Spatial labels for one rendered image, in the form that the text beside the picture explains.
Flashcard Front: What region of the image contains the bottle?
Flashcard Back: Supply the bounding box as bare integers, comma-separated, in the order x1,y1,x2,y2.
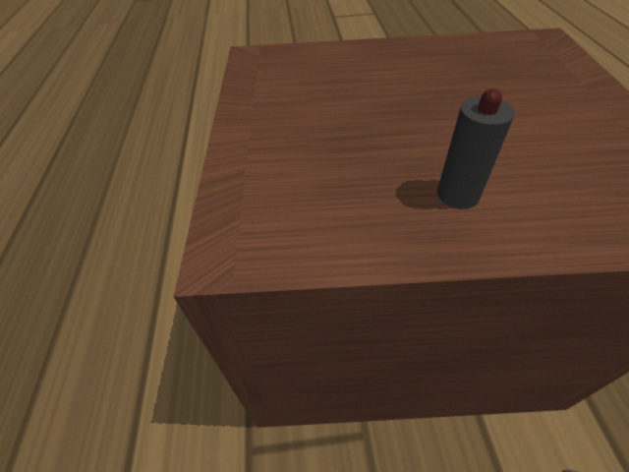
437,88,515,209

